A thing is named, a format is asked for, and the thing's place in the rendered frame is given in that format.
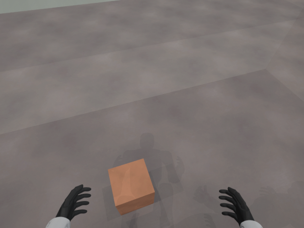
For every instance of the left robot hand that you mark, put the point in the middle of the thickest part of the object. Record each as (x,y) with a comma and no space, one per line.
(68,207)

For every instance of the carton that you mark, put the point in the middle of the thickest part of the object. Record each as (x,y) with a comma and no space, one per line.
(131,186)

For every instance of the right robot hand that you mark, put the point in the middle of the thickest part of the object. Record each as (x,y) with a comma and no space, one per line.
(242,212)

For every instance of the left robot forearm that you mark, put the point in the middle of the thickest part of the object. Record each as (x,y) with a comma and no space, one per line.
(58,222)

